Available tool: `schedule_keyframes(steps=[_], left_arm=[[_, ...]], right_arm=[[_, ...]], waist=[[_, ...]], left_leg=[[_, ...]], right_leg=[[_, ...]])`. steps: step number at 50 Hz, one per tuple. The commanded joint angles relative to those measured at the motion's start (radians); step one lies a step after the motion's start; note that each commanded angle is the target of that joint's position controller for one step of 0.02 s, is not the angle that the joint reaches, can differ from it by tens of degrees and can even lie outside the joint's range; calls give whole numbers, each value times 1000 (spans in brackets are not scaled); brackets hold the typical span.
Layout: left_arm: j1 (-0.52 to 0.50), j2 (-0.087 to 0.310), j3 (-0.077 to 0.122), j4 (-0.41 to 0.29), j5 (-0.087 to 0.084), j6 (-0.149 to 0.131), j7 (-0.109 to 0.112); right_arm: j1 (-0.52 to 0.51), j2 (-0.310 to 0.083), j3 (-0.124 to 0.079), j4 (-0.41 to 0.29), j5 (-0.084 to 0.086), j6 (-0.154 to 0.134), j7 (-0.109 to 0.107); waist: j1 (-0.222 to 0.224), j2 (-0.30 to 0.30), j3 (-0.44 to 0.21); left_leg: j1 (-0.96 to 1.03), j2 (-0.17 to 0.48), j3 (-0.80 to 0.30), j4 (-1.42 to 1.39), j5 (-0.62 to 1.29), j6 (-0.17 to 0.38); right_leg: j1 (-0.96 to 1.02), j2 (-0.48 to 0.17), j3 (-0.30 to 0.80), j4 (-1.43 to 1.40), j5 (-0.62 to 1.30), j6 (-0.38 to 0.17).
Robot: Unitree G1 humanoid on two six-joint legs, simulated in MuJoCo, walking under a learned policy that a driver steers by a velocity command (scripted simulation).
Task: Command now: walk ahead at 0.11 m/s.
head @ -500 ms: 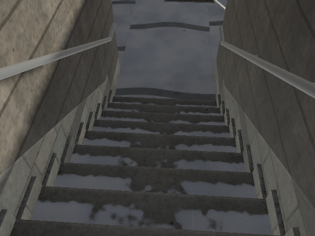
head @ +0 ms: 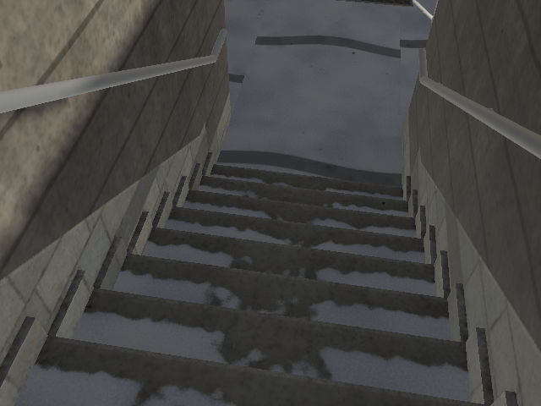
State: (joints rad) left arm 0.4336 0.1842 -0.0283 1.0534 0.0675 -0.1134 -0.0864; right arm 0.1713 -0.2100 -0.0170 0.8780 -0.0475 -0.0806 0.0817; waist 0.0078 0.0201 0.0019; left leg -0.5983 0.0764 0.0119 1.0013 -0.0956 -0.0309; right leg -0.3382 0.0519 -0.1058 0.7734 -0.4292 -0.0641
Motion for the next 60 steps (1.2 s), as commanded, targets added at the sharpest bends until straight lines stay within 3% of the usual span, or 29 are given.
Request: schedule_keyframes(steps=[1, 2, 3, 4, 5, 6, 7, 8, 9, 11, 14, 17, 25, 29, 34, 46, 47, 49, 50, 51, 52, 53, 54, 55, 56, 57, 58, 59, 60], left_arm=[[-82, 220, 66, -106, -67, 3, -32], [143, 179, 79, -75, -104, 19, -23], [139, 149, 75, -85, -103, 32, -6], [81, 128, 74, -107, -98, 44, 7], [135, 97, 65, -103, -88, 48, 25], [117, 131, 67, -90, -89, 50, 37], [40, 154, 67, -102, -88, 47, 38], [34, 174, 75, -96, -87, 38, 35], [3, 160, 71, -92, -86, 39, 15], [-78, 199, 85, -108, -102, 53, -6], [-115, 165, 87, -122, -91, 64, -6], [-80, 160, 87, -105, -78, 69, -7], [-79, 152, 90, -87, -79, 76, -20], [-31, 155, 96, -61, -72, 83, -23], [-4, 118, 92, -35, -72, 86, -29], [75, 63, 86, 21, -67, 90, -37], [101, 77, 93, 29, -65, 89, -35], [147, 145, 127, 37, -32, 81, -11], [196, 141, 136, 49, -13, 74, 6], [244, 122, 139, 67, 0, 62, 29], [269, 74, 126, 80, 0, 52, 49], [295, 35, 113, 95, -1, 41, 65], [290, 10, 104, 108, 10, 26, 82], [281, 17, 103, 104, -7, 16, 84], [211, 4, 97, 81, -18, 15, 86], [185, -31, 85, 77, 0, 15, 91], [170, -35, 78, 69, 13, 18, 102], [156, -6, 79, 59, 22, 18, 100], [123, 23, 83, 56, 18, 16, 94]], right_arm=[[345, -125, -26, 92, 70, 8, -15], [149, -108, -5, 50, 93, 7, 5], [20, -51, 21, 39, 82, -2, 21], [15, -73, 18, 46, 81, -9, 31], [-87, -117, 21, 33, 91, 1, 60], [-85, -154, -2, 44, 69, 10, 61], [-40, -164, -15, 55, 65, 19, 47], [14, -139, -14, 78, 65, 20, 37], [60, -107, -10, 101, 61, 12, 26], [77, -104, -10, 127, 50, 25, 5], [75, -130, -16, 148, 47, 40, -6], [51, -130, -21, 156, 48, 52, -4], [14, -119, -25, 204, 35, 65, -13], [16, -127, -35, 232, 41, 67, -15], [13, -87, -36, 256, 36, 69, -20], [56, -34, -36, 314, 36, 74, -27], [72, -43, -41, 321, 32, 75, -31], [76, -83, -69, 306, 5, 68, -45], [62, -77, -76, 287, -3, 59, -57], [42, -39, -72, 265, -17, 47, -73], [20, -3, -65, 236, -32, 36, -88], [4, 10, -66, 207, -28, 26, -100], [-21, 24, -65, 173, -20, 17, -105], [-51, 13, -69, 150, -13, 11, -102], [-29, 6, -70, 146, -20, 9, -97], [3, 27, -67, 142, -36, 4, -92], [62, 36, -68, 149, -42, 3, -81], [108, 30, -73, 149, -50, -7, -67], [141, 31, -78, 144, -46, -14, -54]], waist=[[-141, 140, -120], [26, 167, -149], [74, 82, -96], [80, 23, -50], [168, 50, -73], [117, -19, -12], [53, -55, -48], [25, -78, -72], [-1, -72, -29], [-35, -11, -8], [-27, 28, -31], [-19, 18, -16], [-28, 15, 12], [-19, 12, 40], [-22, 3, 58], [-22, -9, 82], [-16, -9, 82], [9, -58, 142], [31, -93, 177], [60, -158, 212], [77, -162, 249], [90, -119, 236], [91, -85, 216], [98, -58, 189], [78, -70, 196], [55, -101, 198], [35, -97, 180], [17, -79, 174], [-15, -73, 172]], left_leg=[[576, 31, -62, -287, 488, 104], [443, 157, -245, -383, 544, 254], [305, 168, -242, -408, 490, 261], [220, 120, -187, -421, 402, 214], [108, 109, -197, -385, 307, 171], [65, 63, -125, -385, 209, 103], [118, 27, -48, -352, 189, 44], [153, 2, -1, -315, 122, 19], [213, 9, 15, -325, 41, 21], [252, 3, 32, -340, 82, 17], [297, 15, 32, -394, 192, 32], [321, 3, 40, -426, 136, 35], [355, -4, 50, -517, 70, 34], [357, -15, 59, -552, 13, 36], [369, -21, 63, -580, -5, 37], [379, -33, 74, -599, -24, 33], [375, -36, 77, -596, -111, 39], [300, -47, 75, -537, -402, 73], [222, -42, 60, -458, -460, 85], [117, -30, 45, -302, -395, 83], [-6, 18, -25, -195, -338, 99], [-104, 35, -81, -93, -355, 106], [-187, 31, -116, -18, -335, 117], [-171, 5, -52, -61, -394, 120], [-59, -6, -17, -88, -413, 126], [46, 7, -38, -37, -300, 138], [154, -22, 2, -4, -230, 134], [240, -37, 35, 3, -189, 125], [352, -55, 70, -32, -158, 121]], right_leg=[[-234, -134, 106, 194, 792, 90], [-116, -124, 141, 196, 420, 143], [-35, -119, 132, 175, 172, 162], [3, -116, 142, 102, 150, 151], [174, -135, 136, -92, 218, 177], [231, -89, 111, -157, 368, 135], [265, -72, 114, -181, 522, 103], [287, -81, 117, -212, 660, 92], [183, -92, 144, -245, 641, 59], [190, -78, 135, -280, 618, 40], [221, -42, 99, -284, 573, 35], [219, -34, 96, -334, 536, 27], [248, -25, 98, -411, 480, 23], [254, -26, 91, -443, 418, 16], [250, -27, 94, -466, 398, 13], [230, -33, 101, -482, 394, 9], [231, -37, 105, -495, 277, -1], [187, -100, 187, -548, -174, -84], [194, -183, 286, -589, -318, -148], [238, -311, 409, -632, -350, -226], [280, -423, 505, -651, -305, -281], [348, -461, 539, -649, -223, -297], [421, -448, 509, -619, -114, -282], [443, -404, 412, -624, -61, -267], [343, -359, 340, -624, -56, -233], [241, -316, 284, -588, -4, -190], [129, -266, 208, -538, 31, -165], [30, -248, 171, -472, 20, -157], [-84, -221, 143, -395, 12, -146]])
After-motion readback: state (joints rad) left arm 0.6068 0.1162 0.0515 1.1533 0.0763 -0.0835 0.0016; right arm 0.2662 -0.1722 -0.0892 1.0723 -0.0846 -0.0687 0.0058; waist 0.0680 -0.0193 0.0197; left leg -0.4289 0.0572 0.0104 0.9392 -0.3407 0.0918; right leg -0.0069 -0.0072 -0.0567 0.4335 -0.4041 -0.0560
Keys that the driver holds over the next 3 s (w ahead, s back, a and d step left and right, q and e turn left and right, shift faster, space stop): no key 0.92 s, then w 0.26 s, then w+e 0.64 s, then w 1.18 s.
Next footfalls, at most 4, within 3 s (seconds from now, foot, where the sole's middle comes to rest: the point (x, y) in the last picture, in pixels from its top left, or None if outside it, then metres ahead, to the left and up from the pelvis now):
1.26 left None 0.10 0.18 -0.75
1.62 right None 0.31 -0.05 -0.91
2.02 left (247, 404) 0.61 0.10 -1.08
2.58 right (329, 353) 0.84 -0.18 -1.25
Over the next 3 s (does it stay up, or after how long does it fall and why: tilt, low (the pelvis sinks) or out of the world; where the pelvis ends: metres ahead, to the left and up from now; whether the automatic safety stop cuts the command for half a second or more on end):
stays up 0.96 -0.09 -0.55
